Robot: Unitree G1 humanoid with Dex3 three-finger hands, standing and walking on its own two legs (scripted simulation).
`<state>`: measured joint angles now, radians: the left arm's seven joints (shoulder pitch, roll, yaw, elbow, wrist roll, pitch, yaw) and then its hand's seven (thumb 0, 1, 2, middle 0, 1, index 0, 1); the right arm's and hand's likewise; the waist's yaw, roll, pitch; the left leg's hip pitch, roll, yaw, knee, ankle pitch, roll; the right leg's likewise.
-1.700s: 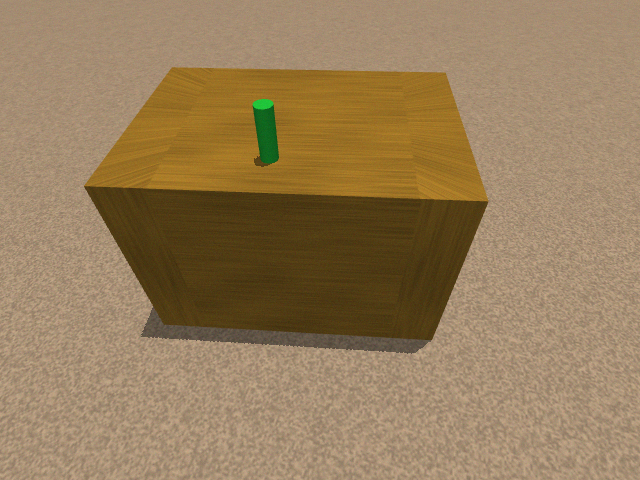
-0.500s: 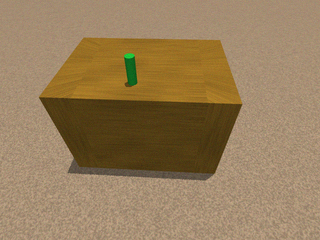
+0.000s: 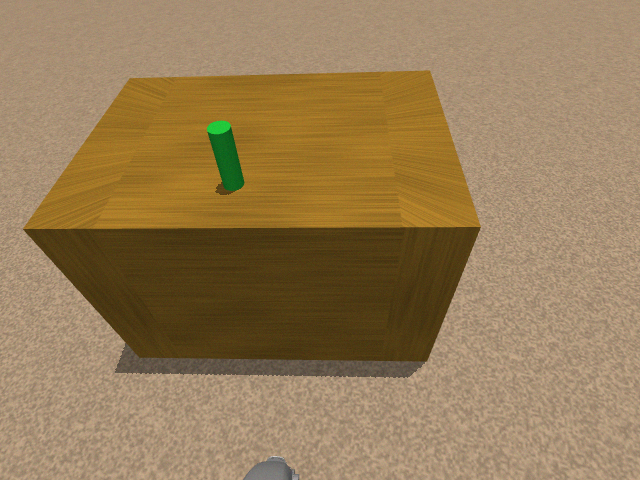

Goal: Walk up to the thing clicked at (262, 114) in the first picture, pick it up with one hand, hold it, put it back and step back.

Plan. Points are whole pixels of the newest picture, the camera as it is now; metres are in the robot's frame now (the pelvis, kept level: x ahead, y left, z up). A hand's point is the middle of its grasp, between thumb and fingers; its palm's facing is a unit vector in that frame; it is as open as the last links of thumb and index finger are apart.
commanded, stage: walk up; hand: left
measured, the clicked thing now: (226, 157) +0.75 +0.24 -0.05
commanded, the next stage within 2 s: stand in 2.00 s
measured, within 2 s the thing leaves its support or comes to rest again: neither
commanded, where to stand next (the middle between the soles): +0.30 +0.03 m, yaw -1 degrees
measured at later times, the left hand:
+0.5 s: hand (139, 445) +0.21 +0.29 -0.14, palm faces -0.08 -0.89 -0.45, open 7.4 cm
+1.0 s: hand (162, 385) +0.30 +0.30 -0.17, palm faces -0.03 -0.93 -0.37, open 7.4 cm
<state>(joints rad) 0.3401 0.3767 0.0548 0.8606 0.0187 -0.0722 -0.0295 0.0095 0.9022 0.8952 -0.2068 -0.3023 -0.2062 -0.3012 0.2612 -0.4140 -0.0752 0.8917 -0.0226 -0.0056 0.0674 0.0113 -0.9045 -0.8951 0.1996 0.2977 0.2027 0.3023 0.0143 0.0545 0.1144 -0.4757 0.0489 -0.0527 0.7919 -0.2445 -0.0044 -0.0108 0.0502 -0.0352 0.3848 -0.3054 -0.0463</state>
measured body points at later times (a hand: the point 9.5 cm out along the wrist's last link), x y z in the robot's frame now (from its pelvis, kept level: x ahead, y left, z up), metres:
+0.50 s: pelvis +0.16 +0.00 -0.02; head +0.17 -0.01 +0.43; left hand +0.21 +0.34 -0.11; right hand +0.20 -0.32 -0.14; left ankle +0.17 +0.14 -0.74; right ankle +0.23 -0.12 -0.74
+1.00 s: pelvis +0.23 +0.03 -0.02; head +0.25 +0.04 +0.43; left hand +0.30 +0.34 -0.14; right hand +0.33 -0.27 -0.13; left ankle +0.25 +0.16 -0.74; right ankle +0.23 -0.12 -0.74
